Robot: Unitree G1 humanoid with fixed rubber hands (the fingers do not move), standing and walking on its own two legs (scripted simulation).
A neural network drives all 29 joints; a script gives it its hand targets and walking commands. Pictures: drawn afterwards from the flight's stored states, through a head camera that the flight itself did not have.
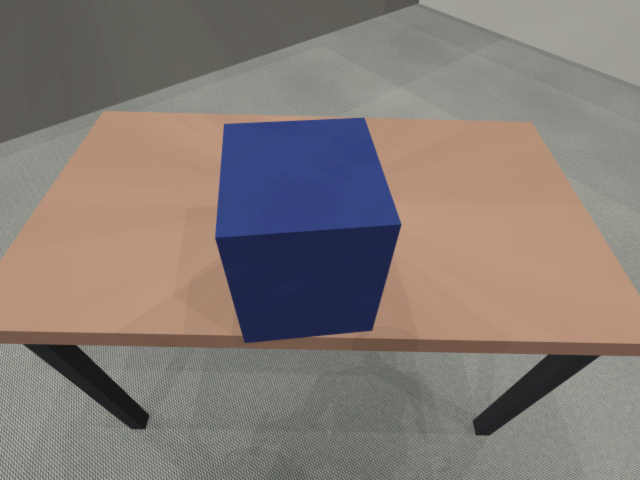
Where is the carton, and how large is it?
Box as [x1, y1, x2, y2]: [215, 118, 400, 342]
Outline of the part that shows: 364,118 224,124 215,238 244,342 371,330 399,231 400,222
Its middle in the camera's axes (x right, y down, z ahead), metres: -0.02 +0.00 +0.57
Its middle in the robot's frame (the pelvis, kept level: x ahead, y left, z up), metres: +0.43 +0.02 +0.04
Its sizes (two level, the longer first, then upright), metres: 0.210 0.200 0.250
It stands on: a table, 0.69 m high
